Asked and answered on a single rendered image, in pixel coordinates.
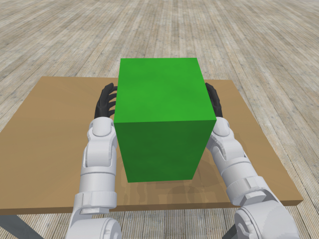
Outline table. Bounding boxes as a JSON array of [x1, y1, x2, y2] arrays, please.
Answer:
[[0, 76, 304, 239]]

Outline carton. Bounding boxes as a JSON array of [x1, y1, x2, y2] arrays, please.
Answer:
[[114, 58, 217, 183]]

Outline right robot forearm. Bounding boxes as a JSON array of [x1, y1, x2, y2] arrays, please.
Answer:
[[206, 117, 299, 235]]

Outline left robot forearm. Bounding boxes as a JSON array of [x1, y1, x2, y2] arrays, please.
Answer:
[[65, 117, 117, 239]]

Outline right robot hand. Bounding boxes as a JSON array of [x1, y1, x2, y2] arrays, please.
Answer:
[[205, 83, 223, 117]]

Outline right robot upper arm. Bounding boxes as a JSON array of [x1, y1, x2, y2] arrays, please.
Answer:
[[234, 200, 300, 239]]

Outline left robot upper arm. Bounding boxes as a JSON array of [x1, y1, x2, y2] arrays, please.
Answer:
[[66, 217, 122, 239]]

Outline left robot hand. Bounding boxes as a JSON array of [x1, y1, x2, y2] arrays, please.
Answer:
[[94, 83, 118, 119]]

